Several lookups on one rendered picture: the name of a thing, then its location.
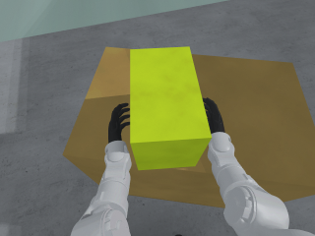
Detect right robot hand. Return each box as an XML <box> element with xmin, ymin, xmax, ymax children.
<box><xmin>202</xmin><ymin>98</ymin><xmax>225</xmax><ymax>134</ymax></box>

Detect left robot forearm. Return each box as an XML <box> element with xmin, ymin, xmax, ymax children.
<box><xmin>70</xmin><ymin>141</ymin><xmax>132</xmax><ymax>236</ymax></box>

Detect carton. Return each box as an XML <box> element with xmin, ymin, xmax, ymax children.
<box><xmin>130</xmin><ymin>46</ymin><xmax>212</xmax><ymax>170</ymax></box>

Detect pedestal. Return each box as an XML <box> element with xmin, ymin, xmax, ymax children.
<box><xmin>62</xmin><ymin>46</ymin><xmax>315</xmax><ymax>208</ymax></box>

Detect left robot hand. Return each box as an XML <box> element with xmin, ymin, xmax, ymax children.
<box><xmin>108</xmin><ymin>103</ymin><xmax>130</xmax><ymax>143</ymax></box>

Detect right robot forearm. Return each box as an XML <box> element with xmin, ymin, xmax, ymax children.
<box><xmin>207</xmin><ymin>132</ymin><xmax>289</xmax><ymax>222</ymax></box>

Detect robot right upper arm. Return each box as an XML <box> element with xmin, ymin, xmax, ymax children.
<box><xmin>223</xmin><ymin>186</ymin><xmax>315</xmax><ymax>236</ymax></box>

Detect robot left upper arm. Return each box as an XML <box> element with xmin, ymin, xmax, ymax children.
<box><xmin>71</xmin><ymin>208</ymin><xmax>131</xmax><ymax>236</ymax></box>

